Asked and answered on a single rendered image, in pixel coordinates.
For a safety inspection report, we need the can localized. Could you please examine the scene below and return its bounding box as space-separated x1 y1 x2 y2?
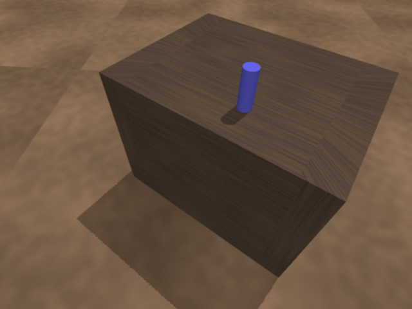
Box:
236 62 261 113

